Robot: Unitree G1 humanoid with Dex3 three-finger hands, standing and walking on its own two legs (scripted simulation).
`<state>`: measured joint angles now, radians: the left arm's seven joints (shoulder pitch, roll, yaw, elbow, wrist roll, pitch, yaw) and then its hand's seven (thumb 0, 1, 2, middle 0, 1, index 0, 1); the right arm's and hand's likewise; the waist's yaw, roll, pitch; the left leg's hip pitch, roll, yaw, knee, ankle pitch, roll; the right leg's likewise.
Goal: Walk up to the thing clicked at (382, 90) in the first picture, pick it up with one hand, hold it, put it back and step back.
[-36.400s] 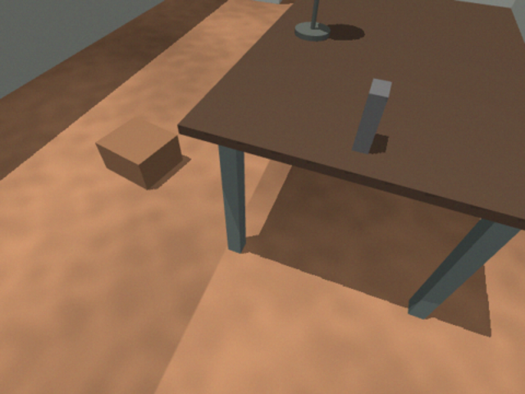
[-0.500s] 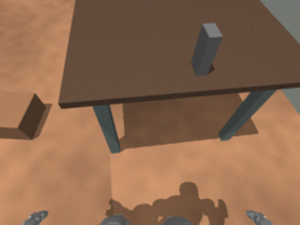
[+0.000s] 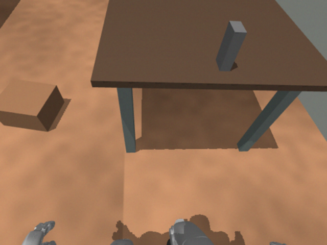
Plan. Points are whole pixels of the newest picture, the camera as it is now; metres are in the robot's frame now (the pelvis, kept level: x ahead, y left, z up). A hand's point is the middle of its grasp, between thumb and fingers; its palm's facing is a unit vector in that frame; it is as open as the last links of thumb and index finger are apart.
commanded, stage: step back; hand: right
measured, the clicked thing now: (229, 47) +0.75 -0.25 +0.05
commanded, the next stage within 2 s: none
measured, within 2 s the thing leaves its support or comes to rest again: neither
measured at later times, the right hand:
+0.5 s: hand out of the picture -0.06 -0.34 -0.14, palm faces +0.04 +0.92 -0.38, open 7.4 cm
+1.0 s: hand out of the picture -0.18 -0.36 -0.13, palm faces -0.03 +0.91 -0.40, open 7.4 cm
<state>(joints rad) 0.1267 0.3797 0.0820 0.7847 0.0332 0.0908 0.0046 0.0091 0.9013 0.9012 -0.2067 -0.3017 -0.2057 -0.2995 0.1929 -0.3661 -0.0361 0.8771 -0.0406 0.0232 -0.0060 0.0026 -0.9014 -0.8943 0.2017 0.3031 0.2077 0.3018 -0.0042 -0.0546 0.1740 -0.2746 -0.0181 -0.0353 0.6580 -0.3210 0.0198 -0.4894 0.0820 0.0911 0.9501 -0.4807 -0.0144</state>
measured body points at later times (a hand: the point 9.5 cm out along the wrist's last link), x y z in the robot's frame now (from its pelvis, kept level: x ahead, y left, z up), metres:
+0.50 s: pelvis -0.15 -0.06 +0.01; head -0.12 -0.09 +0.46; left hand -0.09 +0.25 -0.10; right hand -0.06 -0.39 -0.12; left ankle -0.13 +0.10 -0.64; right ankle -0.16 -0.17 -0.72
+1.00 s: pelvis -0.32 -0.09 +0.00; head -0.27 -0.09 +0.44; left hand -0.22 +0.22 -0.12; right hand -0.18 -0.41 -0.11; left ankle -0.23 +0.04 -0.72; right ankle -0.36 -0.22 -0.72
